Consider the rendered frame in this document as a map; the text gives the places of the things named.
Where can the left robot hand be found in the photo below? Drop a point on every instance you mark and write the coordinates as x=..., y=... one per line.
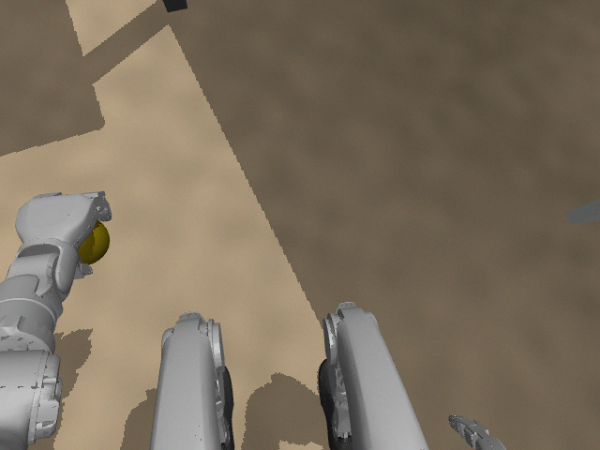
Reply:
x=68, y=218

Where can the left robot arm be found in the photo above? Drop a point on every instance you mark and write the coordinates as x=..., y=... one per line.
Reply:
x=31, y=296

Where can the right robot foot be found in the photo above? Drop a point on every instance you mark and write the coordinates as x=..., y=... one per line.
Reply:
x=328, y=405

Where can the ball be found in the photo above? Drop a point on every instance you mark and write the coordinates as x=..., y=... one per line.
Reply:
x=95, y=245

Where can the right robot hand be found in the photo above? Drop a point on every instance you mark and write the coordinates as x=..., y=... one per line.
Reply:
x=475, y=433

